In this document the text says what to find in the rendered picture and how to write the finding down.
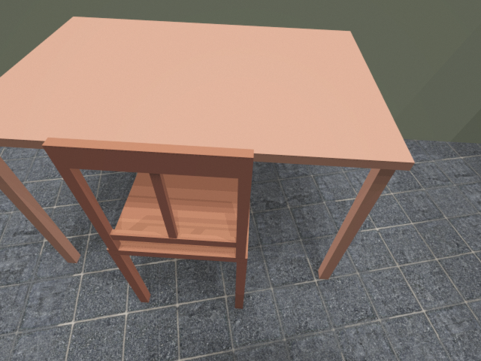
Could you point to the chair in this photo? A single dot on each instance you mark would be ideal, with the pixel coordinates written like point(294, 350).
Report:
point(187, 202)

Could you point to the table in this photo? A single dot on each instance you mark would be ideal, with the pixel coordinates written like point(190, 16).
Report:
point(297, 96)

